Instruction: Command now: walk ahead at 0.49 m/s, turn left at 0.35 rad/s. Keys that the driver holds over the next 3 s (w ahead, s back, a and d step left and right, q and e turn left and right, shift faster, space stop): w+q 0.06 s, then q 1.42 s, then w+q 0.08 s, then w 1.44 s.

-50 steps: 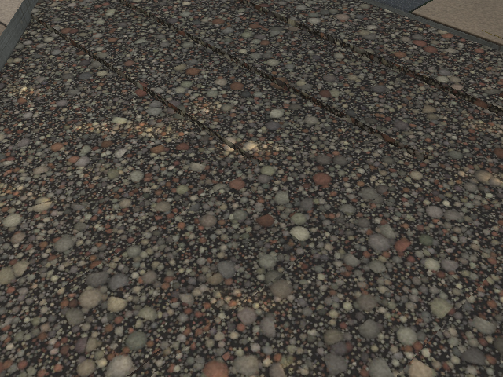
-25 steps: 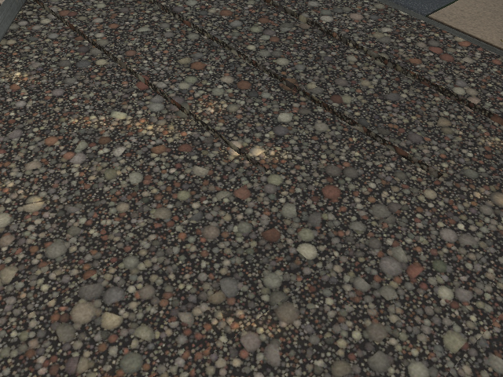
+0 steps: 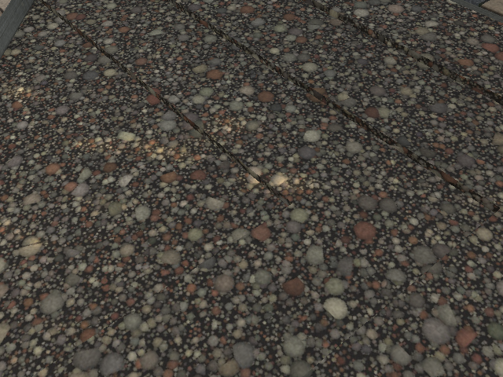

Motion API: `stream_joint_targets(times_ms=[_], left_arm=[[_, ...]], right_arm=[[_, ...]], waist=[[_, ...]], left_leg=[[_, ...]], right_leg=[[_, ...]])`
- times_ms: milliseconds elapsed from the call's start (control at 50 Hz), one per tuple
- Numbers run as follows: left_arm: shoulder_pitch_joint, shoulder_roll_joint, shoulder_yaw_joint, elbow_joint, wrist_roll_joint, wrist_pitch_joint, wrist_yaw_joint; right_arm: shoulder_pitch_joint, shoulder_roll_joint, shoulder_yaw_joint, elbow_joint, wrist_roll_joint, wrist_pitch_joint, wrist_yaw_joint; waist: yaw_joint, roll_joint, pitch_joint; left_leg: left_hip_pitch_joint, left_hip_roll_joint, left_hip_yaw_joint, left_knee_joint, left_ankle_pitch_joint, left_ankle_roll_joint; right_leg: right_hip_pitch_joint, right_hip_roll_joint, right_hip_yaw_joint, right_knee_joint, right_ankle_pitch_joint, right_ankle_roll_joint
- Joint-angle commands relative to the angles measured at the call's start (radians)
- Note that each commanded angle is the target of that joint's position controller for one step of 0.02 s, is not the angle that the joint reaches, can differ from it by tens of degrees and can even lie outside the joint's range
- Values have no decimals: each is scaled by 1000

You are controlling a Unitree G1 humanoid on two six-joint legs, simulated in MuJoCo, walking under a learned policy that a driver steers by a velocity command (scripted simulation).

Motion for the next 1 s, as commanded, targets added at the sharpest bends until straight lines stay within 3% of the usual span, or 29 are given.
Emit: stream_joint_targets(times_ms=[20,60,120,160,220,260,280,300,320,340,360,380,400,420,460,500,580,660,740,800,820,840,860,880,900,920,940,960,1000], left_arm=[[127,54,1,-2,-12,-26,14],[140,72,2,-7,-16,-34,17],[126,61,-7,-11,-24,-34,24],[163,72,-9,-4,-25,-33,33],[185,88,-5,-1,-28,-26,50],[144,115,6,-14,-23,-15,64],[120,124,11,-29,-27,-4,60],[111,141,22,-45,-33,3,51],[251,44,8,-87,-47,10,40],[227,83,4,-108,-31,14,38],[163,98,7,-121,-27,20,35],[114,106,14,-124,-15,25,35],[76,101,18,-144,3,39,37],[100,80,14,-142,17,61,38],[115,55,8,-150,11,94,39],[75,63,10,-175,3,106,36],[-35,88,12,-228,1,126,34],[-97,99,10,-262,-8,128,36],[-91,104,4,-280,-22,113,43],[-15,108,0,-277,-35,98,47],[40,108,0,-265,-34,94,50],[93,132,6,-253,-26,88,56],[53,209,22,-270,-12,89,65],[-55,271,28,-326,-4,92,62],[-43,239,24,-318,9,93,54],[-78,180,8,-327,-1,90,46],[-106,154,2,-334,-4,89,38],[-111,150,1,-345,-2,89,41],[-55,152,1,-332,-1,93,43]], right_arm=[[48,-15,-9,-41,-20,27,21],[-19,-19,-9,-77,-20,37,30],[-151,-4,8,-140,-10,27,40],[-185,5,18,-153,-5,20,44],[-142,-28,15,-150,-17,15,36],[-12,-78,-2,-121,-33,11,33],[81,-108,-17,-96,-37,1,28],[129,-165,-39,-95,-33,-12,19],[66,-265,-69,-131,-10,9,7],[61,-264,-67,-169,18,23,5],[-38,-213,-57,-205,15,37,-8],[-92,-152,-40,-212,11,45,-12],[-87,-131,-34,-204,13,45,-16],[-94,-124,-33,-207,11,44,-19],[-110,-145,-38,-219,-2,38,-12],[-100,-173,-47,-226,-4,38,-5],[-78,-196,-60,-247,3,62,-6],[-59,-206,-68,-267,-1,80,-5],[-64,-213,-73,-286,-9,87,3],[-90,-215,-75,-299,-4,94,11],[-111,-213,-75,-306,3,97,13],[-126,-199,-71,-316,16,98,9],[-64,-128,-57,-316,26,97,2],[-46,-157,-66,-316,17,95,-8],[-86,-228,-81,-318,-15,96,-2],[-67,-233,-83,-311,-15,100,7],[-45,-223,-82,-292,-14,109,16],[-28,-218,-80,-283,-10,117,26],[-47,-202,-69,-294,-2,124,39]], waist=[[-7,-65,-17],[-16,-66,-1],[-14,-79,40],[5,-93,0],[-6,-110,-48],[-68,-147,-114],[-106,-132,-145],[-153,-14,-171],[-47,280,-301],[-68,113,-412],[-43,2,-297],[-13,-93,-148],[8,-98,-96],[29,-82,-100],[44,-35,-139],[40,-5,-161],[3,55,-160],[-21,75,-138],[-22,97,-142],[9,110,-148],[41,98,-147],[67,64,-143],[15,-123,-142],[-7,-198,-92],[-3,-144,-81],[-33,-110,-74],[-46,-101,-61],[-45,-132,-80],[-16,-155,-80]], left_leg=[[-155,63,-24,-9,55,-8],[-208,76,-3,-73,134,-10],[-151,34,86,-342,285,-9],[-80,-9,150,-447,404,5],[13,-73,200,-519,395,36],[108,-81,156,-554,337,83],[192,-98,147,-631,312,110],[279,-13,50,-740,647,166],[584,312,-363,-645,1293,377],[597,361,-487,-737,1162,440],[456,340,-446,-797,852,402],[287,280,-381,-852,726,340],[218,226,-324,-859,717,291],[167,187,-274,-865,706,265],[109,142,-238,-875,672,240],[110,118,-233,-879,620,212],[135,93,-296,-915,294,159],[170,94,-385,-928,106,148],[190,100,-447,-896,192,150],[169,85,-492,-872,283,126],[134,61,-490,-857,260,98],[56,12,-459,-818,144,45],[-55,-104,-317,-628,-140,-23],[-204,-231,-122,-374,-223,-58],[-151,-145,-110,-192,-207,-72],[-133,-131,-110,-117,-179,-66],[-137,-124,-97,-49,-124,-73],[-155,-123,-81,6,-92,-83],[-210,-108,-53,-2,-101,-112]], right_leg=[[77,-320,238,-242,308,-73],[73,-300,148,-250,423,-53],[12,-217,-18,-216,681,-7],[45,-209,-63,-159,767,8],[105,-220,-89,-10,905,27],[151,-257,-76,187,945,36],[125,-255,-74,373,850,36],[50,-168,-104,702,490,63],[-309,26,-63,1096,-418,123],[-398,-10,136,1130,-381,113],[-419,-63,165,1077,-295,114],[-401,-96,158,962,-256,116],[-379,-116,166,871,-239,116],[-329,-118,164,816,-217,119],[-270,-101,147,744,-180,128],[-275,-96,147,669,-145,136],[-322,-92,163,565,-101,152],[-326,-72,182,466,-128,150],[-242,-32,188,350,-186,123],[-99,5,184,174,-206,90],[-11,13,177,49,-154,77],[108,-28,202,-112,-83,61],[191,-241,404,-224,-127,10],[115,-426,602,-250,19,-86],[7,-447,541,-208,220,-157],[-7,-404,460,-183,327,-143],[1,-333,352,-160,375,-112],[44,-289,292,-139,408,-91],[126,-267,229,-102,538,-88]])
